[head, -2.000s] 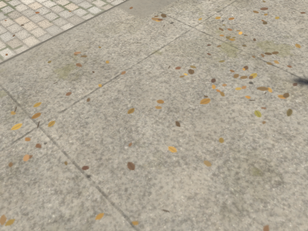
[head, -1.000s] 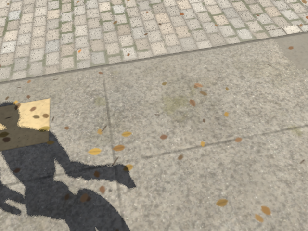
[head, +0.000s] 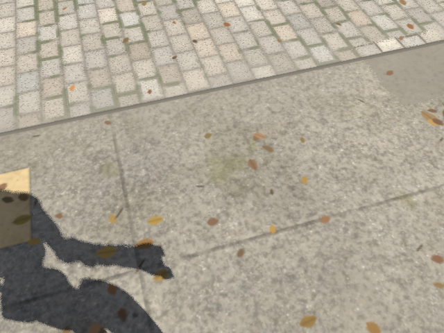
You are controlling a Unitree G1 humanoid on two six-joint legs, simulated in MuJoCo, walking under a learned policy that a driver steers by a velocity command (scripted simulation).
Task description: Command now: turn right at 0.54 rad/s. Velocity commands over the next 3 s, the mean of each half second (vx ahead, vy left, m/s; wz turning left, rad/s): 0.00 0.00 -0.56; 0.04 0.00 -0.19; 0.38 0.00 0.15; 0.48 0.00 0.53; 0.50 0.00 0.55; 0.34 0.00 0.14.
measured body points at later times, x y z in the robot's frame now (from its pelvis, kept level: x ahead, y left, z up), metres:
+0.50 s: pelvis -0.02 +0.01 -0.01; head +0.01 -0.01 +0.44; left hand +0.20 +0.23 -0.11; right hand +0.00 -0.29 -0.12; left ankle +0.01 +0.12 -0.74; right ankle -0.06 -0.08 -0.73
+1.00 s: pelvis -0.02 +0.00 +0.00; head -0.02 +0.00 +0.45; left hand +0.17 +0.19 -0.14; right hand -0.07 -0.27 -0.13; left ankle -0.01 +0.11 -0.74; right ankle -0.06 -0.08 -0.73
